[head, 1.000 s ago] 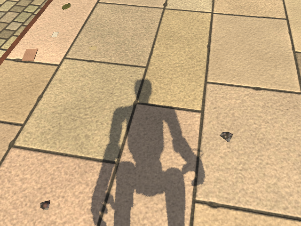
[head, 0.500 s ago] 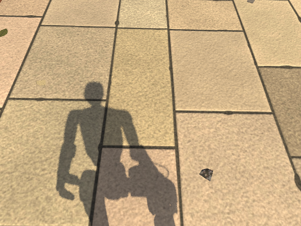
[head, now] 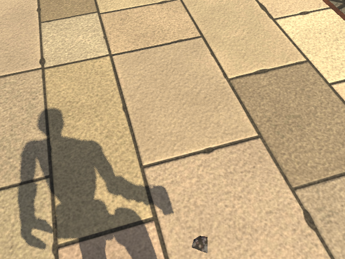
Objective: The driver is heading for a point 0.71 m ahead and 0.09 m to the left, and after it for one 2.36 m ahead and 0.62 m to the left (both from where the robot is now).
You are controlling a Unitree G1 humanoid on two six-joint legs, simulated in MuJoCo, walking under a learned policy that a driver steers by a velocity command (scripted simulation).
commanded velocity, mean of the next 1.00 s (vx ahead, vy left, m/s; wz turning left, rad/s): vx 0.49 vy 0.00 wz -0.03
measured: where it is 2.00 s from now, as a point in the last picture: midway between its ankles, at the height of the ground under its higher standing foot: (195, 215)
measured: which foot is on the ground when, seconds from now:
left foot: up 0.00-0.32, down 0.34-0.86, up 0.88-1.00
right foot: down 0.00-0.34, up 0.36-0.84, down 0.86-1.00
